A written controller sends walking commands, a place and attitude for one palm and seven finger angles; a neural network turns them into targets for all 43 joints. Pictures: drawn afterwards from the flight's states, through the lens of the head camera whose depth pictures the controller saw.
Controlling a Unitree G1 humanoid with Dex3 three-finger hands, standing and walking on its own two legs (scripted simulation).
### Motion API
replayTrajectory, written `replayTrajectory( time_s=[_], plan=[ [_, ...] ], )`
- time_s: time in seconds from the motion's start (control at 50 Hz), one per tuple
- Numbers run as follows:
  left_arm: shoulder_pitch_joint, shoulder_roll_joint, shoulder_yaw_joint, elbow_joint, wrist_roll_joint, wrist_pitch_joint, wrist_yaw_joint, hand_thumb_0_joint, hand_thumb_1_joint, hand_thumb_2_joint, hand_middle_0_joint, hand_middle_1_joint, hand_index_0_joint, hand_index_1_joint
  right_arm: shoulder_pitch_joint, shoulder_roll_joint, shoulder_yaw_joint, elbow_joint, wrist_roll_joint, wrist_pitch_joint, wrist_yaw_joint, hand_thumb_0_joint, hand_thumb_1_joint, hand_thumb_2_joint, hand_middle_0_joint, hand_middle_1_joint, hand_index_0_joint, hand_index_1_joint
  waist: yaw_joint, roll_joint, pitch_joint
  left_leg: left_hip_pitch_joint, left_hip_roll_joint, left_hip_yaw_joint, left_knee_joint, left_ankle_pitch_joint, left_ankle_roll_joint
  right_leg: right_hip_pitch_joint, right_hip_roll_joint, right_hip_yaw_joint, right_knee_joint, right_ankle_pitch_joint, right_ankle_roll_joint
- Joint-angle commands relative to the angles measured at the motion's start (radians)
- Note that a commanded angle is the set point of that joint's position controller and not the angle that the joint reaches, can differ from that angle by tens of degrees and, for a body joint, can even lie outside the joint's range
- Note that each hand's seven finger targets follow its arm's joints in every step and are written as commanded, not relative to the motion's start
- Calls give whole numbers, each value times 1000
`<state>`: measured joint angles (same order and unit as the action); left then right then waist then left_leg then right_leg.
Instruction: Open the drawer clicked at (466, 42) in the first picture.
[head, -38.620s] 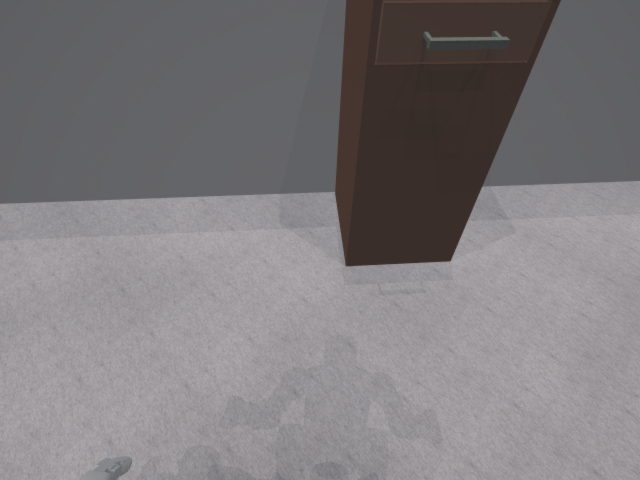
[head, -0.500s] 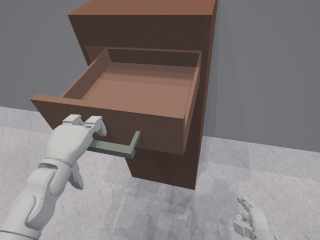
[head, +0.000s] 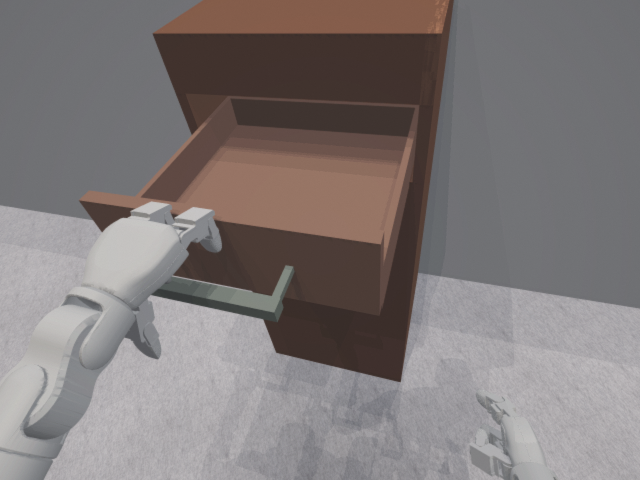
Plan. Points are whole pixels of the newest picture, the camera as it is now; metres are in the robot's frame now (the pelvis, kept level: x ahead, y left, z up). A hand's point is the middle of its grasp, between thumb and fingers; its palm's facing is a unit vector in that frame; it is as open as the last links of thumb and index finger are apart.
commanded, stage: lift the hand off the handle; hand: left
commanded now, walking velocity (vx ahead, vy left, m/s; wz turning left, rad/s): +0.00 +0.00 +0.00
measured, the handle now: (214, 279) +0.30 +0.19 +0.12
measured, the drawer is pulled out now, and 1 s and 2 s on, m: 0.28 0.28 0.28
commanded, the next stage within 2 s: draw the hand back to the body in 0.66 s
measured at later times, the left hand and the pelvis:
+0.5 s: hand (149, 169) +0.32 +0.23 +0.26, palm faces +0.25 +0.00 -0.97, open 13.7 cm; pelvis +0.00 -0.01 +0.00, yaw -2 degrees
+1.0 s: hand (153, 220) +0.28 +0.21 +0.23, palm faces +0.11 +0.01 -0.99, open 13.9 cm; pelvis +0.00 -0.01 -0.01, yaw -1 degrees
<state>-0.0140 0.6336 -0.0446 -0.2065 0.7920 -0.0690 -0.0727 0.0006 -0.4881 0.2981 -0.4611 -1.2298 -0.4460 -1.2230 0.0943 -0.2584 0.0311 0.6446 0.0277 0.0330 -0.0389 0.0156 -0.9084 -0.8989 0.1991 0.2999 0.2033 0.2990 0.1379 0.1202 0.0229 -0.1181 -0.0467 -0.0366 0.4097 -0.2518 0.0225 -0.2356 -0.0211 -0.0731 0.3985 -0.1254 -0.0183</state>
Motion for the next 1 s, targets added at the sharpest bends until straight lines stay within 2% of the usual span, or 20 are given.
replayTrajectory(
  time_s=[0.0,0.06,0.1,0.16,0.2,0.26,0.3,0.34,0.36,0.4,0.48,0.54,0.56,0.64,0.66,0.8,0.88,0.94,0.96,0.98],
  plan=[
    [-471,221,252,-273,-30,7,84,0,-500,300,-300,-1200,-300,-1200,-180,-81,-24,-171,1,-46,5,0,-900,-900,200,300,200,300,-53,-29,-256,-75,22,-2,-83,192,-35,205,0,48,-35,32,-7],
    [-507,299,317,-243,-51,44,49,0,-500,300,-300,-1200,-300,-1200,-207,-102,-18,-180,22,-35,10,0,-900,-900,200,300,200,300,-48,-37,-237,-95,31,-6,-86,157,-35,213,-1,59,-41,10,-5],
    [-545,265,273,-278,-52,38,29,0,-500,300,-300,-1200,-300,-1200,-197,-90,-15,-189,10,-32,16,0,-900,-900,200,300,200,300,-48,-52,-278,-81,20,-2,-87,179,-27,224,-1,49,-35,17,-4],
    [-568,373,377,-339,-80,25,22,0,-500,300,-300,-1200,-300,-1200,-212,-102,-17,-199,18,-38,17,0,-900,-900,200,300,200,300,-35,-12,-331,-63,27,-10,-71,175,-30,257,-2,68,-27,34,-4],
    [-577,298,305,-296,-80,23,5,0,-500,300,-300,-1200,-300,-1200,-195,-86,-12,-190,9,-32,23,0,-900,-900,200,300,200,300,-48,-34,-301,-79,19,-1,-85,171,-28,228,-2,46,-35,7,-1],
    [-596,332,334,-233,-99,52,-17,0,-500,300,-300,-1200,-300,-1200,-212,-107,-14,-187,30,-27,27,0,-900,-900,200,300,200,300,-52,-10,-245,-98,32,-4,-82,126,-33,196,-4,62,-47,-23,-4],
    [-578,262,256,-69,-61,107,-49,0,-500,300,-300,-1200,-300,-1200,-195,-105,-7,-169,20,-1,37,0,-900,-900,200,300,200,300,-57,-77,-184,-152,33,11,-96,104,-29,170,-9,51,-48,-59,-4],
    [-569,255,226,-14,-40,175,-92,0,-500,300,-300,-1200,-300,-1200,-215,-124,-5,-182,28,26,49,0,-900,-900,200,300,200,300,-47,-79,-160,-188,38,14,-103,85,-26,166,-16,58,-39,-70,-7],
    [-555,290,270,-14,-54,191,-106,0,-500,300,-300,-1200,-300,-1200,-228,-129,-9,-192,45,28,54,0,-900,-900,200,300,200,300,-43,-76,-176,-190,49,16,-86,93,-31,179,-16,73,-31,-51,-11],
    [-523,256,233,-9,-38,217,-149,0,-500,300,-300,-1200,-300,-1200,-219,-125,-4,-214,35,56,68,0,-900,-900,200,300,200,300,-41,-130,-206,-213,45,30,-80,92,-18,216,-22,71,-9,-52,-6],
    [-465,331,299,-227,-49,219,-210,0,-500,300,-300,-1200,-300,-1200,-261,-125,-3,-266,33,66,84,0,-900,-900,200,300,200,300,-15,-83,-379,-203,34,25,-37,166,-5,327,-33,97,55,58,-6],
    [-485,404,353,-330,-66,210,-235,0,-500,300,-300,-1200,-300,-1200,-262,-128,-7,-278,30,69,76,0,-900,-900,200,300,200,300,-26,-75,-336,-198,34,26,-32,154,5,280,-27,94,56,42,1],
    [-478,488,444,-349,-88,196,-224,0,-500,300,-300,-1200,-300,-1200,-253,-141,-10,-275,30,60,67,0,-900,-900,200,300,200,300,-24,-58,-338,-188,41,21,-18,161,4,283,-25,104,54,57,-2],
    [-458,446,464,-226,-140,150,-216,0,-500,300,-300,-1200,-300,-1200,-201,-129,-11,-258,24,42,62,0,-900,-900,200,300,200,300,-30,-112,-217,-219,45,21,-12,129,-3,201,-28,88,32,-10,5],
    [-477,495,509,-231,-160,138,-207,0,-500,300,-300,-1200,-300,-1200,-191,-141,-20,-249,32,30,60,0,-900,-900,200,300,200,300,-29,-92,-225,-206,52,18,-1,134,-11,193,-27,93,28,-2,2],
    [-407,347,361,-189,-161,166,-233,0,-500,300,-300,-1200,-300,-1200,-183,-139,-20,-260,31,19,72,0,-900,-900,200,300,200,300,-45,-82,-256,-224,39,30,18,118,-11,198,-43,100,49,-2,7],
    [-349,355,352,-345,-145,170,-254,0,-500,300,-300,-1200,-300,-1200,-203,-129,-8,-281,28,18,73,0,-900,-900,200,300,200,300,-44,-70,-336,-203,27,26,37,129,-2,238,-45,104,69,11,10],
    [-317,440,446,-396,-152,142,-245,0,-500,300,-300,-1200,-300,-1200,-203,-131,-5,-283,19,21,56,0,-900,-900,200,300,200,300,-39,-125,-301,-203,32,25,33,118,6,219,-38,93,65,-5,18],
    [-324,515,519,-431,-168,127,-225,0,-500,300,-300,-1200,-300,-1200,-205,-145,-10,-277,21,9,48,0,-900,-900,200,300,200,300,-39,-84,-308,-183,43,20,42,125,3,214,-35,100,55,5,14],
    [-360,482,510,-415,-167,111,-220,0,-500,300,-300,-1200,-300,-1200,-200,-118,7,-280,8,2,49,0,-900,-900,200,300,200,300,-29,-80,-310,-196,27,11,39,140,0,231,-40,88,64,1,11]
  ],
)
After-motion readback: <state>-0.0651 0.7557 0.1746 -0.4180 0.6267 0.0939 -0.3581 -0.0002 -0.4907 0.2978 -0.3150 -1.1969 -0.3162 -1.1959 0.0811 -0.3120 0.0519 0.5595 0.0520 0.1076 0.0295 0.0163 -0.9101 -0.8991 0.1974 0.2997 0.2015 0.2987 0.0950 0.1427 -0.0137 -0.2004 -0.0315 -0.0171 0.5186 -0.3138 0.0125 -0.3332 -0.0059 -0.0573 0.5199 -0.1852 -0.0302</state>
